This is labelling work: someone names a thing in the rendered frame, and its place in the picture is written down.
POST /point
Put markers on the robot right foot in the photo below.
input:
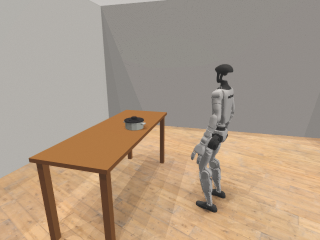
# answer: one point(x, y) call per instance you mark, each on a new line
point(220, 194)

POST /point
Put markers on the robot left forearm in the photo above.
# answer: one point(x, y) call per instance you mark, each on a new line
point(210, 130)

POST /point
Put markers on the lid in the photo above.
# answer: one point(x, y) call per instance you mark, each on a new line
point(133, 121)

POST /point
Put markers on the pot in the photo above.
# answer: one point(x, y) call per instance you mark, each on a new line
point(134, 126)

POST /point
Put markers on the robot right forearm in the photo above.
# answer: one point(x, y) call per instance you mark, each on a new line
point(227, 124)

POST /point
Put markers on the table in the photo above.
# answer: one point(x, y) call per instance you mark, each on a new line
point(98, 149)

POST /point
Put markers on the robot left upper arm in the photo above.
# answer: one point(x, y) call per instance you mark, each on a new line
point(217, 97)

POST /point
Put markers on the right robot thigh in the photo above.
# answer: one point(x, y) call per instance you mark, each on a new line
point(214, 163)

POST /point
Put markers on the robot right upper arm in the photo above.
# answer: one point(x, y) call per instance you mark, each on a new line
point(233, 104)

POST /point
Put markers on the left robot hand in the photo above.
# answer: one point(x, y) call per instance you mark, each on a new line
point(200, 150)

